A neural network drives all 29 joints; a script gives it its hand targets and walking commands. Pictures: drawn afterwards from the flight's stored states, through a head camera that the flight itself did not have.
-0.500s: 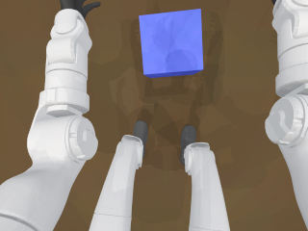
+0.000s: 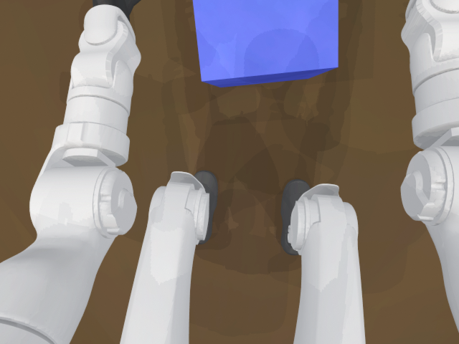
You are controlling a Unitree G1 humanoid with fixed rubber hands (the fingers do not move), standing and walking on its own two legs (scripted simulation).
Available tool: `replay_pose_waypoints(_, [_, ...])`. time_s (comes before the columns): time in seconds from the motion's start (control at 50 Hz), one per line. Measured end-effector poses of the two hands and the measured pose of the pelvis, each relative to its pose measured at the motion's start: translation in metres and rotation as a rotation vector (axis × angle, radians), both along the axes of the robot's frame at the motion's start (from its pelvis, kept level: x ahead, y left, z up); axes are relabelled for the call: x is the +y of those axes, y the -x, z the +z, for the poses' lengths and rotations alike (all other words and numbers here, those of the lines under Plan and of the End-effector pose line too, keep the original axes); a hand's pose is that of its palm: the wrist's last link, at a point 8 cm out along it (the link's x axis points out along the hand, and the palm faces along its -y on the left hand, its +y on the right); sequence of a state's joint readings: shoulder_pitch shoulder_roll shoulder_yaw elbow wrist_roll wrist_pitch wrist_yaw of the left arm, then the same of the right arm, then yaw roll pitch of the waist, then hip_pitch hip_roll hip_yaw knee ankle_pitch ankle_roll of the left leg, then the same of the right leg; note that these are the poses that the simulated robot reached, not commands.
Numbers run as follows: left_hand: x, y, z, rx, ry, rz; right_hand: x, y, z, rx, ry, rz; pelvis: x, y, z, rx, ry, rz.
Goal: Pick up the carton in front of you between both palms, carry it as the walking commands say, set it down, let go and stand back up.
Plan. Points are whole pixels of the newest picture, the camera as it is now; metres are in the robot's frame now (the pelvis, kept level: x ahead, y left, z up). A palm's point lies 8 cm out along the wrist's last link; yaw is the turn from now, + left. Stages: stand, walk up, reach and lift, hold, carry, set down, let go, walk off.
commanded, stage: reach and lift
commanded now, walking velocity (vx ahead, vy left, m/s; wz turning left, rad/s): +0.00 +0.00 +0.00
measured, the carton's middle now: (262, 25) +0.56 -0.01 -0.36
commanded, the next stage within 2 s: none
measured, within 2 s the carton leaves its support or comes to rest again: leaves its support in 1.26 s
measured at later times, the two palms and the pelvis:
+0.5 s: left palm (156, 28) +0.54 +0.17 -0.29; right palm (372, 8) +0.57 -0.19 -0.30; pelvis -0.02 +0.00 -0.11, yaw +0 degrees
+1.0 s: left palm (170, 27) +0.54 +0.14 -0.28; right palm (357, 6) +0.57 -0.16 -0.28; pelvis -0.03 +0.00 -0.11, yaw -1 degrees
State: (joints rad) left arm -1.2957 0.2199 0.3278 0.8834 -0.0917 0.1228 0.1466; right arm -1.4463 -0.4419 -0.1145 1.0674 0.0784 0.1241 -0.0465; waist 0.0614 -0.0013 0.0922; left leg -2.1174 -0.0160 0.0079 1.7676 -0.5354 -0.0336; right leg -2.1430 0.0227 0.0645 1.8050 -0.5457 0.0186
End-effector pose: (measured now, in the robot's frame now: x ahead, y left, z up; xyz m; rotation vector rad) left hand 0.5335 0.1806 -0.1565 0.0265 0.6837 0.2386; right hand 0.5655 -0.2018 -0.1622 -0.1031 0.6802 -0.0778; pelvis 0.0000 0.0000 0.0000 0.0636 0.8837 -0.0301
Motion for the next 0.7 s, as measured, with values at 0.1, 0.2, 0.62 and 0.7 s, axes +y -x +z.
replay_pose_waypoints(0.1, [-0.001, 0.0, -0.035, 0.006, 0.007, 0.0, 0.002, -0.002, -0.035, -0.008, -0.005, 0.001, 0.0, 0.017, -0.042, -0.087, 0.0, 0.001])
replay_pose_waypoints(0.2, [-0.003, 0.001, -0.066, 0.033, 0.017, -0.003, 0.008, -0.004, -0.063, 0.019, -0.016, 0.01, -0.001, 0.027, -0.07, -0.154, 0.002, 0.004])
replay_pose_waypoints(0.62, [-0.009, -0.008, -0.13, 0.024, 0.024, -0.038, 0.022, -0.006, -0.125, 0.012, -0.025, 0.028, 0.0, 0.019, -0.115, -0.263, 0.017, 0.008])
replay_pose_waypoints(0.7, [-0.01, -0.005, -0.126, 0.033, 0.032, -0.039, 0.026, -0.002, -0.121, 0.025, -0.029, 0.03, 0.001, 0.02, -0.113, -0.255, 0.017, 0.011])
